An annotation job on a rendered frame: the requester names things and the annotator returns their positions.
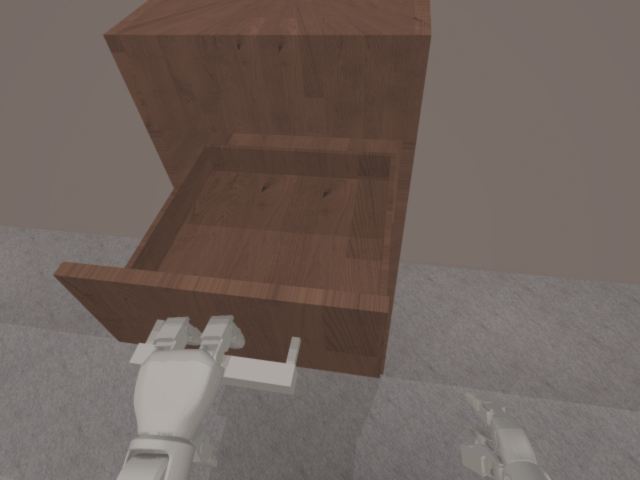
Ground robot left hand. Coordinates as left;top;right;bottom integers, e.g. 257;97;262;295
134;315;245;467

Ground drawer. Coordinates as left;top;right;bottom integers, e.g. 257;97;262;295
53;144;397;378

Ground handle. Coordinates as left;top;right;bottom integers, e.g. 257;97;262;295
129;319;301;395

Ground robot right hand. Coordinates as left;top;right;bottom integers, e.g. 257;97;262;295
460;390;538;480

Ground cabinet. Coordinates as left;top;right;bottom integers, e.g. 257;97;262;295
103;0;431;375

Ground robot left forearm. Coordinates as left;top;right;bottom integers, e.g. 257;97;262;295
116;434;195;480

